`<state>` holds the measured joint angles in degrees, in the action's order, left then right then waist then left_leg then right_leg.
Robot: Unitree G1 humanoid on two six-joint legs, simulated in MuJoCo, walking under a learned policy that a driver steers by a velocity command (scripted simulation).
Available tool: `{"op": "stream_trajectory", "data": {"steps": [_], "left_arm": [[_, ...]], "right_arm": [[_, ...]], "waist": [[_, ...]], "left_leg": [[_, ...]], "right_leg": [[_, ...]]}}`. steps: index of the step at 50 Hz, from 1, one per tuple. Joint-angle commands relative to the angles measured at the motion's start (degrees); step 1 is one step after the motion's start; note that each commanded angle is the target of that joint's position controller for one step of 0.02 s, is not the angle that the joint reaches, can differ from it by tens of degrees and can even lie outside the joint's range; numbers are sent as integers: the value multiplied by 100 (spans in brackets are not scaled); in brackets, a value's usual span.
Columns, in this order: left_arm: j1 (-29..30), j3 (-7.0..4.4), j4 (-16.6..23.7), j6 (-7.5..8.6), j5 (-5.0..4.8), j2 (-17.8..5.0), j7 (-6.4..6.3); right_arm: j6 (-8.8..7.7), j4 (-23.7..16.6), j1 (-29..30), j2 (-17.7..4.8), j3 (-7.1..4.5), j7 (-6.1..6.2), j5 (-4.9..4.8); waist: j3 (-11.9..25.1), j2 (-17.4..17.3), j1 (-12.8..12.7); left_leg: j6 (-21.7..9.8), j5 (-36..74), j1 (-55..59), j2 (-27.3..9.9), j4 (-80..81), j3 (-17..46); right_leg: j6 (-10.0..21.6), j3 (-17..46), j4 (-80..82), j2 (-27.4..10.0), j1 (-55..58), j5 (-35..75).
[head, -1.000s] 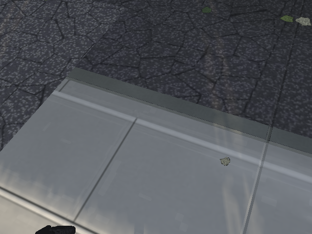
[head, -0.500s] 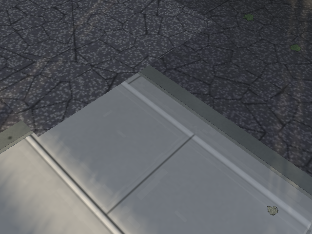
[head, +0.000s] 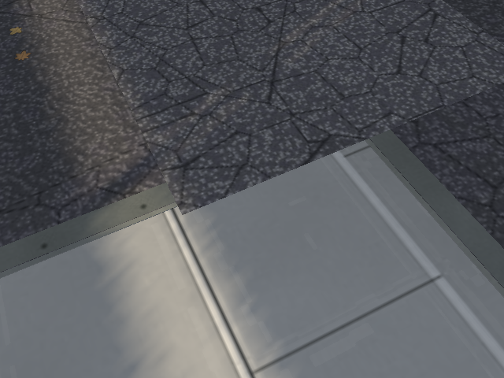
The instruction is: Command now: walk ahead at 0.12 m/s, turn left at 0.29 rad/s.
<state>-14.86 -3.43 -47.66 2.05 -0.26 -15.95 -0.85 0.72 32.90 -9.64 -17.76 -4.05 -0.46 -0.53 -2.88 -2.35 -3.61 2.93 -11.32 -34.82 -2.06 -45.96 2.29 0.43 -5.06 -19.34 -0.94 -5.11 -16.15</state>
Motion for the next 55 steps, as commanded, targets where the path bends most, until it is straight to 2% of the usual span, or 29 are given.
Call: {"op": "stream_trajectory", "data": {"steps": [1, 4, 5, 6, 7, 8, 9, 11, 13, 16, 20, 24, 25, 26, 27, 28, 29, 31, 37, 42, 45, 47, 48, 49, 50, 51, 52, 54, 55], "left_arm": [[243, -252, 275, 29, -108, -1160, 13], [321, -234, 185, 56, -229, -1160, 54], [97, -163, 112, 102, -163, -975, 81], [-74, -3, 283, 163, 137, -613, 109], [-530, 168, 209, 127, 170, -319, 170], [-214, 10, 114, 4, 9, -843, 183], [94, -5, 212, -73, -91, -864, 172], [156, -57, 171, -178, -24, -946, 76], [44, -58, 131, -207, -34, -857, 51], [115, -6, 125, -105, 14, -647, 17], [314, 20, 159, 51, 4, -616, 100], [-623, -27, -219, 125, -15, -614, 146], [-1092, -74, -293, 154, 5, -869, 100], [-1166, -178, -212, 161, 12, -1461, 97], [-939, -208, -112, 210, 158, -1526, 108], [-571, -131, 18, 272, 120, -1214, 98], [-397, -74, 77, 308, 71, -999, 103], [-385, -34, 91, 317, 24, -899, 91], [-868, 9, -91, 287, 18, -789, 21], [-1258, -32, -263, 188, -33, -920, 13], [-1304, -90, -346, 117, -87, -1005, 6], [-1177, -150, -334, 82, -97, -1142, -15], [-1115, -136, -319, 55, -93, -1106, -23], [-1021, -71, -207, 70, -16, -973, -29], [-1639, 157, -5, 167, 31, -198, 17], [-1550, 103, -127, 304, -94, -449, 39], [-904, -74, 84, 355, -289, -947, 56], [-384, -92, 190, 341, -210, -824, 12], [-516, -118, 141, 254, -164, -706, -4]], "right_arm": [[-101, -495, 326, -218, -33, -91, 8], [-125, -341, -155, -464, -166, -76, 43], [-127, -280, -431, -724, -249, -9, 86], [-98, -330, -876, -1197, -308, 90, 240], [-99, -343, -659, -857, -118, 84, 275], [-96, -279, -599, -426, -23, 14, 168], [-127, -219, -242, -366, 22, -25, 112], [-104, -62, -117, -762, -125, -17, 9], [-115, 0, 30, -840, -171, 34, 63], [-253, 94, 161, -664, -145, 78, 35], [-305, 272, 58, -764, -192, 46, -33], [-234, 364, 207, -480, -93, 24, -51], [-254, 286, 346, -68, 32, 2, 4], [-349, 87, 346, 113, 67, -10, -2], [-437, 10, 457, -333, -47, 27, -160], [-472, 83, 327, -572, -119, 29, -202], [-481, 205, 216, -610, -144, 26, -111], [-500, 287, 286, -513, -156, 33, 29], [-509, 211, 833, -10, -15, -45, -18], [-585, -6, 1585, 70, 71, -239, -95], [-632, -81, 1681, -59, 62, -322, -108], [-638, 56, 1136, -327, -46, -298, -67], [-629, 299, 293, -556, -175, -237, -53], [-604, 564, -825, -836, -287, -148, -23], [-571, 713, -1483, -1447, -421, -107, 104], [-543, 755, -1536, -952, -285, -101, 75], [-540, 787, -1111, -669, -172, -76, 50], [-578, 835, -414, -308, -70, -74, 42], [-640, 860, -186, -177, -41, -89, 91]], "waist": [[460, 960, 88], [701, 806, 485], [940, 522, 610], [1725, -507, 628], [2558, -1198, 399], [2322, -535, 601], [1577, -495, 494], [1007, -407, 449], [740, -651, 326], [568, -732, 286], [494, -569, 332], [386, -160, -178], [282, 670, -309], [63, 1754, -217], [-219, 1618, -199], [-383, 1384, -2], [-274, 1200, 86], [-150, 999, 86], [-43, 870, -107], [-371, 810, -344], [-432, 883, -200], [8, 1023, 207], [561, 949, 678], [1373, 794, 1195], [2480, -738, 1010], [2940, -1059, 1111], [1755, -757, 1070], [675, -223, 702], [488, -381, 473]], "left_leg": [[-144, 333, 802, 173, 847, -279], [-566, 992, 1960, 390, 2078, -372], [-763, 2076, 2807, 224, 2310, -187], [-1316, 4979, 4456, -1182, 1703, 1278], [-2388, 5249, 4871, -2267, 1820, 2586], [-2231, 4004, 4259, -1875, 2103, 2249], [-1946, 3317, 3786, -1540, 2243, 1763], [-1640, 647, 2965, -1185, 2859, 1555], [-1589, -1185, 2178, -990, 3407, 1473], [-1539, -1521, 1846, -933, 3660, 1321], [-1526, -1620, 1758, -1015, 3625, 1266], [-1136, -2313, 746, -618, 2727, 878], [-777, -2137, 79, -142, 1311, 381], [-427, -2016, -1133, 488, -334, -372], [-510, -1984, -1597, 231, -1159, 147], [-551, -1382, -1795, -35, -1397, 314], [-549, -927, -1741, -129, -1370, 270], [-442, -138, -1480, -248, -1003, 179], [-152, 1251, -780, -148, 315, -204], [-213, 1428, -414, -29, 1354, -367], [-470, 993, -214, 33, 1681, -359], [-712, 687, 754, 291, 1782, -530], [-905, 841, 2012, 426, 1922, -618], [-1179, 921, 3943, -154, 1601, -40], [-2008, -52, 6433, -1852, 1711, 2551], [-2129, -790, 6244, -2245, 2634, 3908], [-1780, -916, 5363, -1991, 2825, 2954], [-1488, -110, 3698, -1523, 3219, 1572], [-1383, 201, 3171, -1301, 3431, 1057]], "right_leg": [[935, 496, 116, -1241, 93, 3735], [676, 476, -787, -1139, 109, 3953], [412, 270, -1458, -860, -245, 3603], [15, 33, -2903, -487, -1459, 1174], [-281, 605, -3987, -110, -2059, -2408], [-381, 935, -4253, -308, -2048, -2381], [-394, 836, -4222, -385, -2360, -2258], [-433, 612, -3948, -395, -2465, -1697], [-405, 443, -3810, -303, -2131, -1103], [-216, 454, -3081, -327, -1898, -626], [17, 375, -2015, -253, -1461, -245], [282, 251, -1001, -43, 17, -52], [562, 1565, -132, -917, 410, -1043], [1172, 3592, 906, -1990, 677, -2635], [1622, 4563, 1333, -2336, 243, -3529], [1463, 4186, 1258, -2148, 248, -3235], [1245, 3596, 1171, -1868, 337, -2595], [995, 2705, 1217, -1494, 395, -1389], [886, 1250, 1257, -1019, 370, 990], [955, 1076, 1152, -1213, 528, 1361], [903, 1103, 876, -1455, 917, 2106], [784, 951, 162, -1437, 1077, 4097], [656, 790, -785, -1224, 818, 4948], [483, 746, -2153, -1016, -304, 4127], [64, 497, -4570, -43, -2729, 866], [64, 1343, -5444, 207, -3265, -1586], [113, 1351, -5717, -121, -3742, -1298], [114, 1094, -5195, -565, -3498, -407], [100, 1143, -4952, -728, -3134, -94]]}}
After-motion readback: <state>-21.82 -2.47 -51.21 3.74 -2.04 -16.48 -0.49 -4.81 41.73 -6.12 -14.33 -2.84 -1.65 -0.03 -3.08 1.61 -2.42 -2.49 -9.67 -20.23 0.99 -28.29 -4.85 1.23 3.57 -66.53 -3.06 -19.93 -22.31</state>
